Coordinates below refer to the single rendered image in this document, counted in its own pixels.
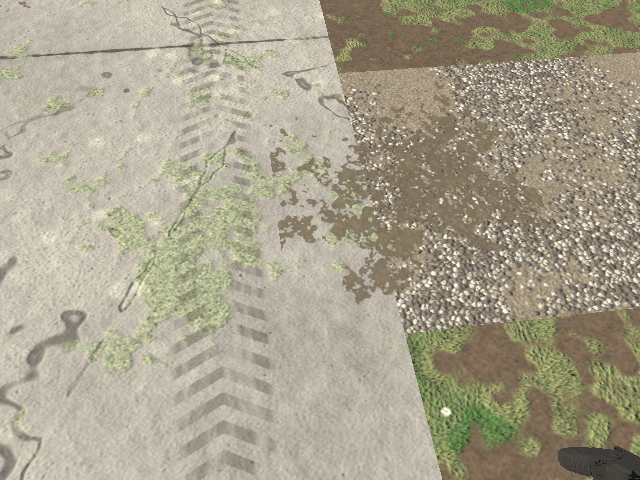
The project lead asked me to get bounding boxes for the right robot hand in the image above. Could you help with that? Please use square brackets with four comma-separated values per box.
[558, 446, 640, 480]

